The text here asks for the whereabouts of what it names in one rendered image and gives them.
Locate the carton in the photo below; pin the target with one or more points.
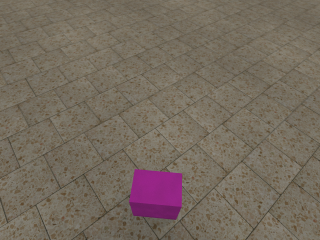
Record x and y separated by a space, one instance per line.
156 194

